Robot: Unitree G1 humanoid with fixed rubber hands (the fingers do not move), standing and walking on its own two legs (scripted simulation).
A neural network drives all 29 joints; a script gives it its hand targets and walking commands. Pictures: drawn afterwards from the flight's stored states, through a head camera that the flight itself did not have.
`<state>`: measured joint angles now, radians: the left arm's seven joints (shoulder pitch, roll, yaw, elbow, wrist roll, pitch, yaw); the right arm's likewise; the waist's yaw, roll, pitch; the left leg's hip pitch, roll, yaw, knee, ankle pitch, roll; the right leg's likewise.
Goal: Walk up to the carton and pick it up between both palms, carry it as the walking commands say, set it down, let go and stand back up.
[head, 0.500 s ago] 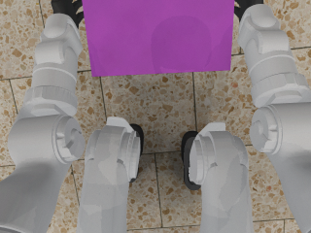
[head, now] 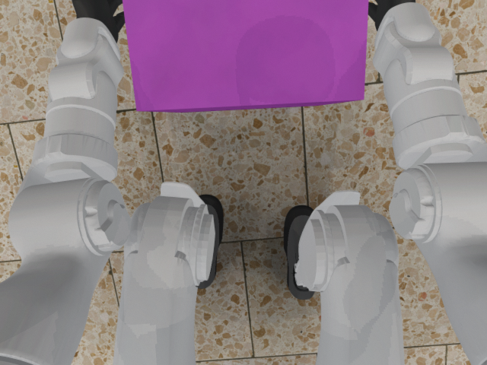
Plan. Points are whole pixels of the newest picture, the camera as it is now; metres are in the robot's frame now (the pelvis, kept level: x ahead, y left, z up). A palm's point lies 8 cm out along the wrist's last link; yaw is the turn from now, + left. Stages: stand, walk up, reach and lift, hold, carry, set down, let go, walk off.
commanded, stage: set down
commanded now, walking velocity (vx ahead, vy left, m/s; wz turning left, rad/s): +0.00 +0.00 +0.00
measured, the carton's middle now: (245, 24) +0.55 +0.04 -0.23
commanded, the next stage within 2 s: none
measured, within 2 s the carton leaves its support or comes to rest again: neither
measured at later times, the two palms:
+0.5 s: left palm (96, 43) +0.50 +0.23 -0.16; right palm (401, 30) +0.53 -0.17 -0.17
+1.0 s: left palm (53, 23) +0.51 +0.25 -0.12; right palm (440, 2) +0.55 -0.18 -0.12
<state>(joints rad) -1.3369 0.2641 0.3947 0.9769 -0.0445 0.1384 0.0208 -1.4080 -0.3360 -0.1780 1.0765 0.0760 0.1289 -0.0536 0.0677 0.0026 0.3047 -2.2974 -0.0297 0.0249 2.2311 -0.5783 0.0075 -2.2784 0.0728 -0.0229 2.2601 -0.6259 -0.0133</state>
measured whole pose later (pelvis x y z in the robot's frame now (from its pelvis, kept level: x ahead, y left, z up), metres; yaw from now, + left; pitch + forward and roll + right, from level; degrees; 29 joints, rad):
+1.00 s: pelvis -0.01 +0.00 +0.01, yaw +0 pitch +35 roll +0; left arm -1.27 0.40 0.19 0.94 -0.27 0.10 0.08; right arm -1.32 -0.46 -0.10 0.96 0.21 0.13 -0.07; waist 0.07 0.01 0.31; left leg -2.25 -0.01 0.03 2.18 -0.54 0.02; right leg -2.23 0.02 -0.04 2.21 -0.60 -0.03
